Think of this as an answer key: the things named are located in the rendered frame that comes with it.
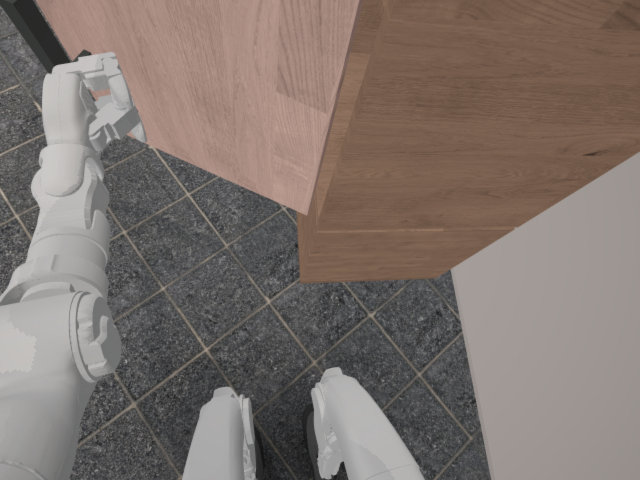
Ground left robot hand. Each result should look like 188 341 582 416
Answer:
42 52 147 159

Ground robot left upper arm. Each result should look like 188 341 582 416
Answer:
0 291 121 480

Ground handle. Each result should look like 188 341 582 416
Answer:
0 0 92 73

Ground robot left thigh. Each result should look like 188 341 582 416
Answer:
182 394 255 480

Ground cupboard door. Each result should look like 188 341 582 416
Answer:
36 0 364 215

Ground left robot forearm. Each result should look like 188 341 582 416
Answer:
0 143 111 306

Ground robot right thigh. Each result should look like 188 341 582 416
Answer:
311 375 425 480

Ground robot thigh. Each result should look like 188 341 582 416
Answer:
182 394 255 480
311 375 425 480

